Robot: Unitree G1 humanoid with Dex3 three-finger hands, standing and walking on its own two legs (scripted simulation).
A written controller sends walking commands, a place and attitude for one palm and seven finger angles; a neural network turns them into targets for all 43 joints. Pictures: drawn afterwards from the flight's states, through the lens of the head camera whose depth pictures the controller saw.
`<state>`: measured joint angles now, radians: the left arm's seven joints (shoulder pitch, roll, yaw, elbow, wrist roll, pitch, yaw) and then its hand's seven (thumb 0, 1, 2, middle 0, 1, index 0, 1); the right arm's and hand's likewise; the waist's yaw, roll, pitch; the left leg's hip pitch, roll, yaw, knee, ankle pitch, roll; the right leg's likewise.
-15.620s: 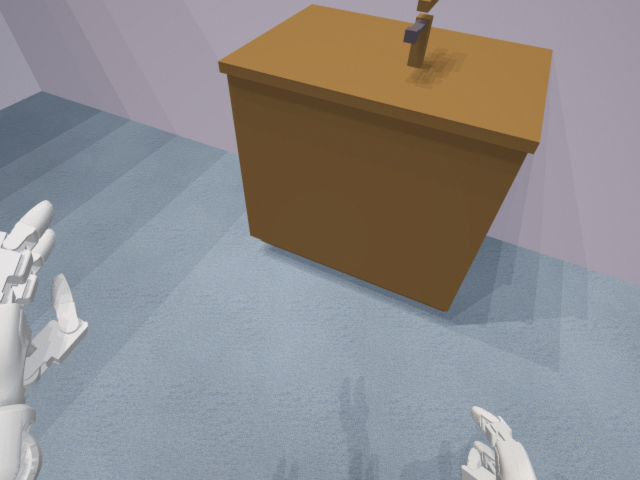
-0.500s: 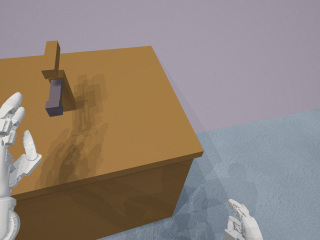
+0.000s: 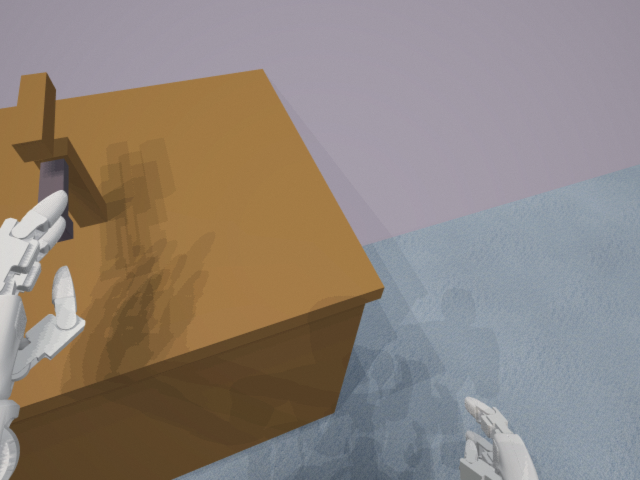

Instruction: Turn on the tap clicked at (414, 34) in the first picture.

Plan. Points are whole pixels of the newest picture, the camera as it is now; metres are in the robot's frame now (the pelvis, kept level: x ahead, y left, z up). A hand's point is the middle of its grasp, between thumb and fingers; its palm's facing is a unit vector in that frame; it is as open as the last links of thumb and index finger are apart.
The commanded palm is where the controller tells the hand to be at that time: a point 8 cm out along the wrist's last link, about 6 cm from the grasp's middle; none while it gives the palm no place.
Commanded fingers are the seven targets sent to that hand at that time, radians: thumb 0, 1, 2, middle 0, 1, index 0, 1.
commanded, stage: turn the palm inward beside the body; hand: left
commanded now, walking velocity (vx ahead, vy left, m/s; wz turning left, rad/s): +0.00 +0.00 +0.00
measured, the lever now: (52, 225) +0.33 +0.31 +0.14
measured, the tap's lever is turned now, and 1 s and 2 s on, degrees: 0 0 0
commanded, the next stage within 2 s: none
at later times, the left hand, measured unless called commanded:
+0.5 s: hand (36, 347) +0.19 +0.24 +0.17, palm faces +0.51 -0.78 -0.37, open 7.4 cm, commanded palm +0.14 +0.27 +0.19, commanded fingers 0.00 0.90 0.90 -0.20 -0.30 -0.20 -0.30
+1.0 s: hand (59, 338) +0.20 +0.23 +0.17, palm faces +0.49 -0.82 -0.30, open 7.4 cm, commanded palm +0.14 +0.26 +0.19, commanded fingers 0.00 0.90 0.90 -0.20 -0.30 -0.20 -0.30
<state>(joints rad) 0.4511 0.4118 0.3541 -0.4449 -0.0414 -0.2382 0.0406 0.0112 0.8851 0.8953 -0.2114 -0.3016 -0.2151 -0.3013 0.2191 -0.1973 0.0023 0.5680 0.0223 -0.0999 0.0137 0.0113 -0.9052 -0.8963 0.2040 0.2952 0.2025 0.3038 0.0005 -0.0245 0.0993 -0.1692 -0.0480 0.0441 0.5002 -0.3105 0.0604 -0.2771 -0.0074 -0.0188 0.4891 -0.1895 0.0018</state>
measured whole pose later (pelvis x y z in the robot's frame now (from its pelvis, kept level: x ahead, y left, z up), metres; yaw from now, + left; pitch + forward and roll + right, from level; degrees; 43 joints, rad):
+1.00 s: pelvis +0.02 -0.03 -0.01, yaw +4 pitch +0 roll +0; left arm 0.41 0.36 0.34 -0.55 -0.17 0.15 0.11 0.01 0.89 0.90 -0.21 -0.30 -0.21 -0.30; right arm 0.20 -0.26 0.02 0.64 0.04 -0.12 -0.07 0.01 -0.91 -0.90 0.20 0.30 0.20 0.30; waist 0.08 0.04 -0.06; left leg -0.24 -0.03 -0.03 0.63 -0.39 0.01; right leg -0.33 0.02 -0.08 0.62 -0.30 -0.05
